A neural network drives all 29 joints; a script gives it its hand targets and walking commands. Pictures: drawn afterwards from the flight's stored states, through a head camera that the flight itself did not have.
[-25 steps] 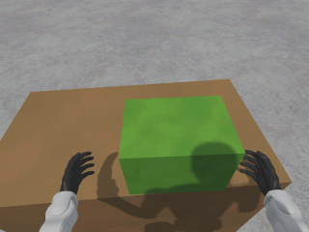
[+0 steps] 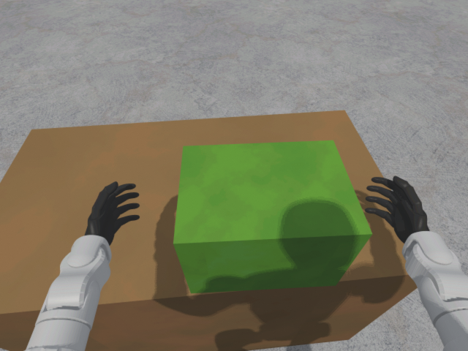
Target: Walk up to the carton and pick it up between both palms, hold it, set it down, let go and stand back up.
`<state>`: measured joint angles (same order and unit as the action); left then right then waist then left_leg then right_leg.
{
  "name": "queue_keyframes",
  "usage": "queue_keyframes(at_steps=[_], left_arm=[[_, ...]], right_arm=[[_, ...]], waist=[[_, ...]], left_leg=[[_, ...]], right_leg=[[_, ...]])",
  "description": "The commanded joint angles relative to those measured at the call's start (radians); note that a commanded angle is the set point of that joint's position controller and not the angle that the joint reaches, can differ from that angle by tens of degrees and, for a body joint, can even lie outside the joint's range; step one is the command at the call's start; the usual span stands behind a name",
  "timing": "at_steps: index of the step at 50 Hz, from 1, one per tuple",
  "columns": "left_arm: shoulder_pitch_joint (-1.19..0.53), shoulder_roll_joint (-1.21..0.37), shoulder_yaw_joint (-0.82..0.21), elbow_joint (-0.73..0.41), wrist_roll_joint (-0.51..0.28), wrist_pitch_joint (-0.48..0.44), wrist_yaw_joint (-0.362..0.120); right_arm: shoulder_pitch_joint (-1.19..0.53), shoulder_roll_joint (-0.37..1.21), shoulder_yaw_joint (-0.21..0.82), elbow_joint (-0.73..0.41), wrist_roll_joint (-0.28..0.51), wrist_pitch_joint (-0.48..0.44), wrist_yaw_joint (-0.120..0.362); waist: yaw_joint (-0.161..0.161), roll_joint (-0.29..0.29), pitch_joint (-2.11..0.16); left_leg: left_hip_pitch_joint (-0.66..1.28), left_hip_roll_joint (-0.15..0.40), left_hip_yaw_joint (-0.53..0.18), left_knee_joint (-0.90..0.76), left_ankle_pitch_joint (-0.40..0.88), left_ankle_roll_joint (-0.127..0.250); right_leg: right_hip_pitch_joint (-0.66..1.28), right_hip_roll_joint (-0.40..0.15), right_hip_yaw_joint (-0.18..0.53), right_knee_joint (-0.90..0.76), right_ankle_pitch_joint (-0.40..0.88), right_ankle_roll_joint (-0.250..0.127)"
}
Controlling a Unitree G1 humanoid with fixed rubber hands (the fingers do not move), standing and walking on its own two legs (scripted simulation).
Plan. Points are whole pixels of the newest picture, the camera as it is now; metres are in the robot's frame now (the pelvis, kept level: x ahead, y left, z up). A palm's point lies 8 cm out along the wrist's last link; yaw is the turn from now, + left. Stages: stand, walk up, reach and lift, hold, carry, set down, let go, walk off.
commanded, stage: reach and lift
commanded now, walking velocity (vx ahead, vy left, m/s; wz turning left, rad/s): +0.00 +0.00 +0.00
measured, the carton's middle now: (261, 217) +0.39 -0.04 -0.02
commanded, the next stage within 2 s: none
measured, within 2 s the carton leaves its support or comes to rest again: neither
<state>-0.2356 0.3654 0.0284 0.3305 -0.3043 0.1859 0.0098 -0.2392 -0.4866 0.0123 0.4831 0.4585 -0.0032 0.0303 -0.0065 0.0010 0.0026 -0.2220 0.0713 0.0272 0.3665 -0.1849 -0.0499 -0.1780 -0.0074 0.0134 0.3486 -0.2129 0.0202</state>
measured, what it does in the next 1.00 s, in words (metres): stands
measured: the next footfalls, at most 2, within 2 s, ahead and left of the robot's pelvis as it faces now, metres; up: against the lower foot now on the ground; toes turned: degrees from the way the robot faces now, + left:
none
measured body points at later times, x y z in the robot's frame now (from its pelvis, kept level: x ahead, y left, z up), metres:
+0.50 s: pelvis -0.01 +0.00 +0.00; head +0.05 +0.01 +0.45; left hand +0.40 +0.23 +0.09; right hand +0.39 -0.28 +0.10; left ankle +0.00 +0.15 -0.75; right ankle -0.02 -0.13 -0.75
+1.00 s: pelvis -0.01 +0.01 -0.02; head +0.08 +0.00 +0.43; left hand +0.38 +0.24 -0.01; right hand +0.38 -0.26 -0.01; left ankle +0.00 +0.15 -0.75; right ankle -0.02 -0.13 -0.75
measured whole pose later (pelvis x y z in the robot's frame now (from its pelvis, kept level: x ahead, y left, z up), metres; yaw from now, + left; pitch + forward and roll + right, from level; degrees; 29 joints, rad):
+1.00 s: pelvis -0.01 +0.01 -0.02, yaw +1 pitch +16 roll -2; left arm -0.55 0.31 -0.04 0.92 -0.28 -0.18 0.03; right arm -0.56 -0.42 0.05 1.01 0.43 -0.26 0.04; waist 0.01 0.06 -0.11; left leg -0.62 0.08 -0.01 0.55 -0.22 -0.04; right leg -0.54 0.00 -0.01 0.48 -0.23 0.03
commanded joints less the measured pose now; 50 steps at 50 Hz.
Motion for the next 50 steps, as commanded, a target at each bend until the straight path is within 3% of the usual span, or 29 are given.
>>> queue_keyframes(at_steps=[1, 4, 6, 8, 10, 12, 13, 15, 16, 18, 20, 21, 22, 25, 28, 29, 30, 31, 32, 33, 34, 36, 38, 39, 43, 45, 46, 48, 50], left_arm=[[-0.391, 0.217, 0.102, -0.246, -0.007, -0.004, -0.004], [-0.395, 0.199, 0.086, -0.245, -0.011, 0.037, -0.003], [-0.461, 0.224, 0.097, -0.305, -0.009, 0.055, 0.013], [-0.510, 0.223, 0.092, -0.302, -0.005, 0.077, 0.019], [-0.521, 0.216, 0.087, -0.297, -0.019, 0.097, 0.023], [-0.564, 0.231, 0.094, -0.249, -0.015, 0.117, 0.023], [-0.544, 0.224, 0.099, -0.206, 0.001, 0.132, 0.023], [-0.636, 0.254, 0.103, -0.172, -0.002, 0.152, 0.018], [-0.630, 0.238, 0.097, -0.158, 0.002, 0.153, 0.022], [-0.699, 0.250, 0.090, -0.126, -0.020, 0.146, 0.028], [-0.695, 0.238, 0.089, -0.139, -0.007, 0.140, 0.035], [-0.726, 0.251, 0.098, -0.110, -0.001, 0.146, 0.031], [-0.743, 0.249, 0.098, -0.075, 0.012, 0.148, 0.028], [-0.714, 0.228, 0.117, -0.010, 0.040, 0.127, 0.015], [-0.684, 0.206, 0.118, -0.043, 0.070, 0.066, 0.011], [-0.655, 0.202, 0.126, 0.032, 0.088, 0.042, 0.003], [-0.615, 0.163, 0.122, 0.074, 0.098, 0.013, -0.004], [-0.640, 0.165, 0.119, 0.062, 0.105, -0.019, -0.008], [-0.624, 0.155, 0.105, 0.121, 0.114, -0.046, -0.013], [-0.636, 0.153, 0.099, 0.153, 0.110, -0.073, -0.016], [-0.682, 0.152, 0.082, 0.105, 0.086, -0.104, -0.008], [-0.678, 0.148, 0.079, 0.144, 0.083, -0.157, 0.008], [-0.722, 0.153, 0.063, 0.186, 0.068, -0.218, 0.018], [-0.724, 0.151, 0.041, 0.173, 0.052, -0.252, 0.022], [-0.768, 0.138, -0.001, 0.251, 0.027, -0.354, 0.027], [-0.741, 0.136, 0.009, 0.346, 0.031, -0.392, 0.017], [-0.772, 0.137, -0.006, 0.357, 0.024, -0.421, 0.017], [-0.763, 0.137, -0.013, 0.411, 0.019, -0.471, 0.020], [-0.783, 0.103, -0.044, 0.445, -0.001, -0.503, 0.028]], right_arm=[[-0.386, -0.245, -0.109, -0.221, 0.004, -0.026, -0.003], [-0.399, -0.269, -0.113, -0.202, 0.012, 0.004, 0.002], [-0.446, -0.307, -0.147, -0.241, -0.001, 0.009, 0.006], [-0.481, -0.298, -0.151, -0.212, 0.007, 0.025, 0.009], [-0.525, -0.319, -0.157, -0.250, 0.007, 0.034, 0.013], [-0.570, -0.323, -0.143, -0.215, 0.013, 0.060, 0.011], [-0.556, -0.323, -0.140, -0.159, 0.003, 0.072, 0.011], [-0.636, -0.328, -0.123, -0.113, 0.011, 0.100, 0.011], [-0.633, -0.319, -0.122, -0.102, 0.014, 0.104, 0.016], [-0.717, -0.313, -0.105, -0.089, 0.014, 0.116, 0.021], [-0.705, -0.317, -0.089, -0.072, 0.032, 0.115, 0.024], [-0.752, -0.333, -0.088, -0.078, 0.033, 0.114, 0.026], [-0.758, -0.333, -0.091, -0.029, 0.031, 0.113, 0.027], [-0.749, -0.300, -0.062, 0.024, 0.022, 0.093, 0.020], [-0.704, -0.259, -0.060, 0.011, 0.012, 0.041, 0.010], [-0.688, -0.235, -0.056, 0.066, 0.003, 0.024, 0.007], [-0.654, -0.225, -0.044, 0.106, -0.001, 0.001, 0.010], [-0.648, -0.214, -0.047, 0.113, -0.001, -0.020, 0.007], [-0.643, -0.203, -0.034, 0.173, 0.001, -0.037, 0.010], [-0.652, -0.196, -0.021, 0.200, 0.000, -0.056, 0.012], [-0.680, -0.227, -0.038, 0.155, 0.000, -0.082, 0.012], [-0.679, -0.225, -0.053, 0.166, -0.020, -0.126, 0.006], [-0.721, -0.207, -0.063, 0.145, -0.034, -0.168, 0.004], [-0.720, -0.210, -0.072, 0.126, -0.033, -0.192, 0.004], [-0.728, -0.204, -0.068, 0.221, -0.042, -0.256, 0.006], [-0.718, -0.201, -0.053, 0.291, -0.048, -0.292, 0.003], [-0.736, -0.214, -0.055, 0.327, -0.045, -0.311, 0.005], [-0.742, -0.201, -0.013, 0.378, -0.022, -0.347, 0.006], [-0.769, -0.213, 0.000, 0.410, 0.003, -0.378, 0.014]], waist=[[-0.004, -0.032, -0.429], [-0.014, -0.025, -0.461], [-0.012, 0.023, -0.517], [-0.017, 0.031, -0.502], [-0.021, -0.014, -0.534], [-0.029, -0.023, -0.540], [-0.016, -0.032, -0.528], [-0.014, -0.039, -0.511], [-0.011, -0.029, -0.503], [-0.009, -0.065, -0.555], [-0.003, -0.039, -0.598], [-0.008, -0.050, -0.630], [-0.013, -0.022, -0.623], [-0.008, -0.057, -0.619], [-0.006, -0.025, -0.690], [-0.004, 0.004, -0.642], [-0.015, -0.001, -0.620], [-0.007, 0.027, -0.633], [-0.014, 0.047, -0.573], [-0.012, 0.032, -0.556], [-0.008, 0.050, -0.627], [-0.025, 0.037, -0.638], [-0.008, 0.025, -0.678], [-0.007, 0.043, -0.711], [-0.032, 0.030, -0.761], [-0.039, -0.004, -0.781], [-0.040, 0.024, -0.810], [-0.029, 0.007, -0.846], [-0.031, 0.041, -0.895]], left_leg=[[0.289, -0.097, 0.000, 0.021, 0.364, 0.006], [0.325, -0.093, -0.010, 0.039, 0.401, -0.004], [0.347, -0.085, -0.010, 0.048, 0.427, -0.023], [0.335, -0.090, -0.005, 0.055, 0.410, -0.016], [0.329, -0.086, -0.012, 0.061, 0.439, -0.014], [0.315, -0.093, -0.014, 0.056, 0.400, 0.001], [0.289, -0.091, -0.012, 0.058, 0.422, -0.002], [0.254, -0.093, -0.007, 0.039, 0.329, 0.013], [0.238, -0.088, -0.007, 0.040, 0.346, 0.012], [0.212, -0.088, -0.007, 0.035, 0.302, 0.031], [0.249, -0.088, -0.012, 0.045, 0.383, 0.022], [0.262, -0.087, -0.010, 0.059, 0.403, 0.021], [0.248, -0.088, -0.012, 0.067, 0.421, 0.018], [0.221, -0.090, -0.006, 0.070, 0.399, 0.024], [0.241, -0.091, 0.001, 0.079, 0.451, 0.020], [0.218, -0.095, 0.002, 0.095, 0.463, 0.017], [0.229, -0.095, -0.004, 0.097, 0.468, 0.019], [0.247, -0.094, 0.000, 0.099, 0.480, 0.008], [0.238, -0.091, -0.006, 0.100, 0.461, 0.001], [0.228, -0.087, -0.002, 0.097, 0.425, 0.003], [0.234, -0.085, -0.002, 0.109, 0.445, -0.007], [0.221, -0.077, -0.009, 0.126, 0.421, -0.004], [0.193, -0.083, 0.001, 0.131, 0.357, -0.002], [0.192, -0.079, -0.002, 0.145, 0.385, -0.005], [0.205, -0.073, -0.011, 0.198, 0.437, -0.024], [0.162, -0.078, -0.011, 0.225, 0.459, -0.022], [0.154, -0.073, -0.021, 0.231, 0.462, -0.030], [0.144, -0.070, -0.023, 0.256, 0.467, -0.025], [0.151, -0.051, -0.028, 0.276, 0.496, -0.035]], right_leg=[[0.020, 0.066, -0.028, -0.033, 0.447, 0.035], [-0.003, 0.066, -0.033, -0.031, 0.454, 0.025], [-0.014, 0.072, -0.043, -0.030, 0.438, 0.015], [-0.039, 0.073, -0.042, -0.038, 0.422, 0.011], [-0.023, 0.077, -0.040, -0.023, 0.473, 0.018], [-0.011, 0.071, -0.037, -0.020, 0.481, 0.027], [-0.008, 0.073, -0.034, -0.012, 0.498, 0.026], [-0.011, 0.072, -0.032, -0.012, 0.429, 0.031], [-0.009, 0.069, -0.032, -0.012, 0.439, 0.027], [-0.002, 0.063, -0.028, -0.003, 0.413, 0.032], [0.005, 0.065, -0.031, 0.003, 0.474, 0.027], [0.001, 0.070, -0.037, 0.006, 0.507, 0.032], [-0.004, 0.071, -0.033, 0.006, 0.511, 0.032], [0.022, 0.069, -0.037, 0.017, 0.530, 0.037], [0.056, 0.069, -0.036, 0.027, 0.585, 0.044], [0.041, 0.066, -0.032, 0.029, 0.578, 0.038], [0.023, 0.069, -0.045, 0.027, 0.572, 0.037], [0.012, 0.068, -0.045, 0.015, 0.568, 0.032], [-0.026, 0.066, -0.046, 0.012, 0.524, 0.026], [-0.039, 0.068, -0.054, 0.001, 0.475, 0.026], [-0.035, 0.073, -0.057, 0.014, 0.474, 0.022], [-0.085, 0.076, -0.063, 0.023, 0.440, 0.019], [-0.123, 0.077, -0.062, 0.026, 0.385, 0.026], [-0.135, 0.078, -0.063, 0.043, 0.416, 0.027], [-0.223, 0.088, -0.082, 0.079, 0.439, 0.026], [-0.220, 0.088, -0.081, 0.101, 0.498, 0.033], [-0.242, 0.088, -0.086, 0.121, 0.487, 0.032], [-0.269, 0.090, -0.084, 0.138, 0.465, 0.031], [-0.352, 0.091, -0.093, 0.146, 0.440, 0.024]])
